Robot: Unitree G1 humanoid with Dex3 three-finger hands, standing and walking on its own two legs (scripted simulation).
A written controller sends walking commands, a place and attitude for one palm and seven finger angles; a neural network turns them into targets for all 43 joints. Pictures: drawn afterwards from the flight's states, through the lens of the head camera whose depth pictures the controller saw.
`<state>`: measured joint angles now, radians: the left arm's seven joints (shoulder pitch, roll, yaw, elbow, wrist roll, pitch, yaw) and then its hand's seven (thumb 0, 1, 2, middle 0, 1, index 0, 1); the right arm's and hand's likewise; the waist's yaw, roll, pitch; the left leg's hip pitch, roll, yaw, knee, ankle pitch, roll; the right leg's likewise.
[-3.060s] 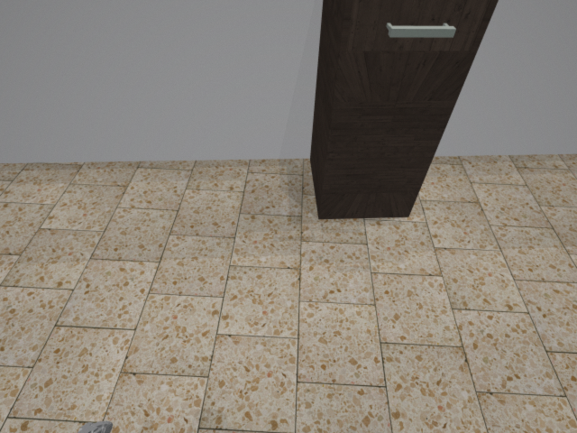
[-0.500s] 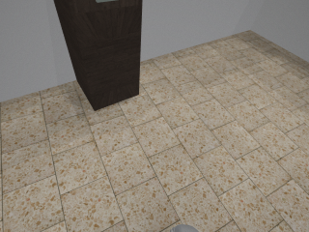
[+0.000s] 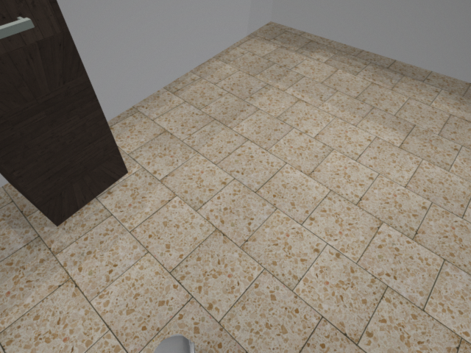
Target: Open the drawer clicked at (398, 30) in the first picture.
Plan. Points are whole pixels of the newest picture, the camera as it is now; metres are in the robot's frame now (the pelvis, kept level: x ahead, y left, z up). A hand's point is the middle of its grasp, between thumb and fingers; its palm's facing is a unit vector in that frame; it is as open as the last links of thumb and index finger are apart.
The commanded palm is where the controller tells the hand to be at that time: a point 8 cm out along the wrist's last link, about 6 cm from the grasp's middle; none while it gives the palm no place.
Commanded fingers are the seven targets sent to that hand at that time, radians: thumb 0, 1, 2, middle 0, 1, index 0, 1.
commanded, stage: walk to a spot facing it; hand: left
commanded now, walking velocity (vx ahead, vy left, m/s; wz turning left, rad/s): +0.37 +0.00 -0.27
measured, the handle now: out of the picture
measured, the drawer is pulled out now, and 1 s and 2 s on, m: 0.00 0.00 0.00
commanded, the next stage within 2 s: turn to face it in 1.06 s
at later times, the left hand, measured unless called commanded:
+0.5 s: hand (144, 271) +0.31 +0.22 -0.17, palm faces -0.15 -0.98 -0.15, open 7.4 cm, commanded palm none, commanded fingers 0.00 0.90 0.90 -0.20 -0.30 -0.20 -0.30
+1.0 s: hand (196, 195) +0.53 +0.12 -0.17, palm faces -0.24 -0.95 -0.21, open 7.2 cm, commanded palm none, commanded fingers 0.00 0.90 0.90 -0.20 -0.30 -0.20 -0.30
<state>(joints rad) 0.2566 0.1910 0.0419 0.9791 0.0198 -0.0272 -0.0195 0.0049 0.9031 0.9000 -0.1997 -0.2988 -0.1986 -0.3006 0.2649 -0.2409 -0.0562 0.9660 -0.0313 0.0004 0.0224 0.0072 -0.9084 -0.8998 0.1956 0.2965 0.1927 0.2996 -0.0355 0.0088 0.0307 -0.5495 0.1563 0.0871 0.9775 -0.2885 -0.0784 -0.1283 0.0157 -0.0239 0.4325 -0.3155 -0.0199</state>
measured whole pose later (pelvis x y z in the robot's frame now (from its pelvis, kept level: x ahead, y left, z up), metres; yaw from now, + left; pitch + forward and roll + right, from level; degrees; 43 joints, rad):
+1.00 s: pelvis +0.44 -0.05 +0.00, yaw -17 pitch +0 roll -2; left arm 0.27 0.19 0.06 1.07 0.02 -0.06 0.01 -0.01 0.93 0.90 -0.20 -0.30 -0.20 -0.30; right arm 0.23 -0.18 -0.07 1.03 -0.03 -0.02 0.01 0.02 -0.95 -0.90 0.20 0.30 0.19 0.30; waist -0.02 0.02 0.01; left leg -0.54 0.18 0.10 0.87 -0.23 -0.04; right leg -0.14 0.02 -0.14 0.43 -0.28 -0.04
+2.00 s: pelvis +0.65 -0.09 -0.01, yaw +8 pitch +0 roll +0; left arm 0.24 0.23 0.07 0.93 0.03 0.03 0.01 0.00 0.91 0.90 -0.20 -0.30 -0.20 -0.30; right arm 0.09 -0.27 -0.08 0.90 -0.02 0.05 0.03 0.00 -0.91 -0.90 0.19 0.30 0.19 0.30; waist 0.02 -0.03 0.09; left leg -0.34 0.06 0.13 0.68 -0.34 -0.04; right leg -0.23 -0.19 -0.35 0.64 -0.36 0.02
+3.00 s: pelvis +0.62 -0.09 +0.00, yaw +41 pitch +0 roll -1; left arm 0.22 0.29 0.08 0.95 0.01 0.08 0.01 0.01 0.91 0.90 -0.20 -0.30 -0.19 -0.30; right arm 0.15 -0.22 -0.05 0.90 -0.02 0.02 0.01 0.00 -0.91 -0.90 0.20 0.30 0.20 0.30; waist 0.01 -0.05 0.08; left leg -0.28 0.01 0.06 0.56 -0.29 0.04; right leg -0.46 -0.13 -0.08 1.10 -0.46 0.08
